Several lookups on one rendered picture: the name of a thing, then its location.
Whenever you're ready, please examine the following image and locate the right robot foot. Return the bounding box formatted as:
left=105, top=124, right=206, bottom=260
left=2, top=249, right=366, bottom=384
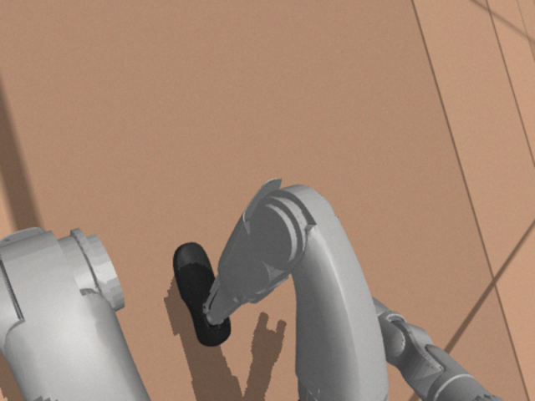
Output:
left=173, top=242, right=231, bottom=347

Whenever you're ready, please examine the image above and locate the right robot arm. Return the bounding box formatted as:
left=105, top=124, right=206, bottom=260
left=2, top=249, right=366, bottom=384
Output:
left=378, top=312, right=504, bottom=401

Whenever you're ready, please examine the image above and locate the right robot hand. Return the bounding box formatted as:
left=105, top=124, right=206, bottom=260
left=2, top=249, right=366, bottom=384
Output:
left=372, top=297, right=391, bottom=317

